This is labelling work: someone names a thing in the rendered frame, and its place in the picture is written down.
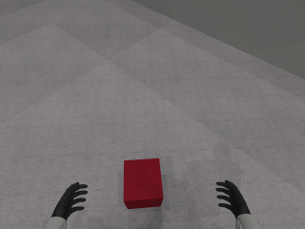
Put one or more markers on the right robot forearm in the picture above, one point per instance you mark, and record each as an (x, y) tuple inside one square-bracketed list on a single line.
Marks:
[(247, 221)]

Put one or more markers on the right robot hand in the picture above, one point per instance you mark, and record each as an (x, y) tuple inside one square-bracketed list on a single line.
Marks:
[(238, 204)]

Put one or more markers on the carton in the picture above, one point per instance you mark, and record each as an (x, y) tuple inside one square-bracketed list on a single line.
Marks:
[(142, 183)]

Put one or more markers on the left robot hand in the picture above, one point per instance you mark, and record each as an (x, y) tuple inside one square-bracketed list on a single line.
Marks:
[(64, 207)]

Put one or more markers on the left robot forearm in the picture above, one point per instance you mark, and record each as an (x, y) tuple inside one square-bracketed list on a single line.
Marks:
[(54, 223)]

